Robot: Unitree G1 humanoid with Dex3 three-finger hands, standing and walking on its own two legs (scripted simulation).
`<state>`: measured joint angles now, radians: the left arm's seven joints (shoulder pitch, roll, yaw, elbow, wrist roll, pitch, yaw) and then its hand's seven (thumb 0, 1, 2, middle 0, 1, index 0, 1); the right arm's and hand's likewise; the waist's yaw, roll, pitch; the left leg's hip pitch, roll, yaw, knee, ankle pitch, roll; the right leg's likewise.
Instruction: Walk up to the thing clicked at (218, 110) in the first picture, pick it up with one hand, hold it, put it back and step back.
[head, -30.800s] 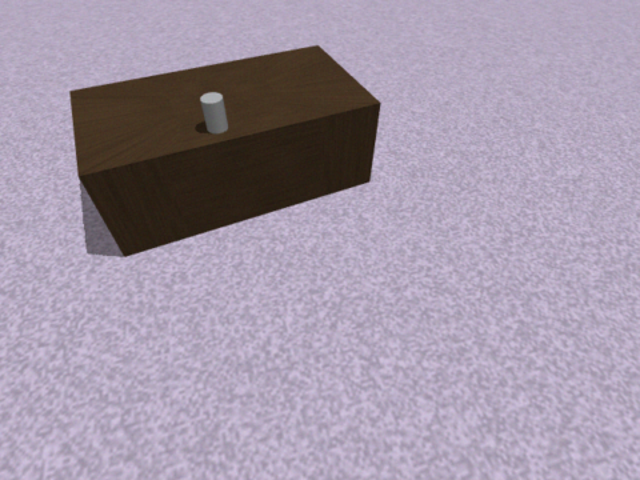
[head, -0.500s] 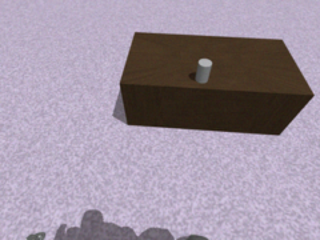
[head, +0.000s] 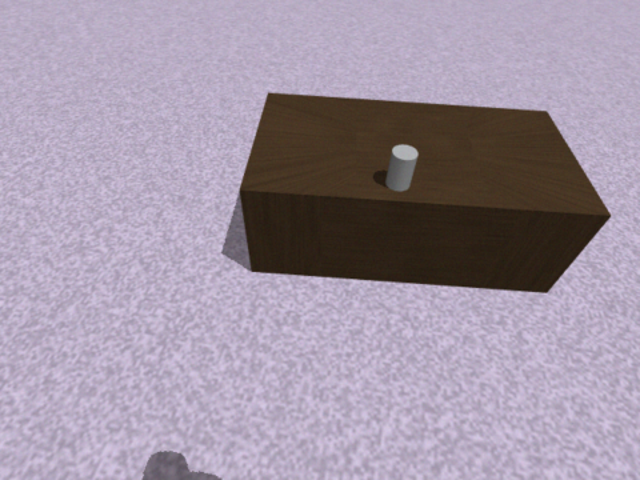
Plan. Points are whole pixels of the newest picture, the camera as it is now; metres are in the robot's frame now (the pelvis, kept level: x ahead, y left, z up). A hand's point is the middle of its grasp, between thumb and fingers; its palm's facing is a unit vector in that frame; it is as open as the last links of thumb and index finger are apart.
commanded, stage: step back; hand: right
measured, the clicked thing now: (401, 168) +1.05 -0.24 -0.28
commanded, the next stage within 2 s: stand in 0.38 s
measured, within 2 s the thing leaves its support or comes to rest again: neither
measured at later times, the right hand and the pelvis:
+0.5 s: hand out of the picture +0.13 -0.25 -0.14, palm faces +0.01 +0.94 -0.33, open 7.4 cm; pelvis +0.03 +0.00 +0.01, yaw -1 degrees
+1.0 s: hand out of the picture +0.07 -0.27 -0.14, palm faces +0.00 +0.95 -0.32, open 7.4 cm; pelvis +0.00 -0.02 +0.02, yaw -1 degrees
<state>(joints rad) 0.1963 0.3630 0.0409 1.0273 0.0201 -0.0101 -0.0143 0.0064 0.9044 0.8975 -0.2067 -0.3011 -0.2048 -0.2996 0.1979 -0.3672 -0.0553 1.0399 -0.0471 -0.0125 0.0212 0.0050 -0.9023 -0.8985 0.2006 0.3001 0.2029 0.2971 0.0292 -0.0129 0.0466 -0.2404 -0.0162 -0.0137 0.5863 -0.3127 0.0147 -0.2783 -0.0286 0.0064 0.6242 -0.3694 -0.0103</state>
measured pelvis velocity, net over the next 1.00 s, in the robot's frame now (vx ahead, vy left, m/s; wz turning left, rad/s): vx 0.00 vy -0.02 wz -0.02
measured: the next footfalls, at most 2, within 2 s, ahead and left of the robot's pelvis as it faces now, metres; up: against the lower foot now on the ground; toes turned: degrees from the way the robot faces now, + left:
none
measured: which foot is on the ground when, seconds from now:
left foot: down 0.00-1.00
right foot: down 0.00-1.00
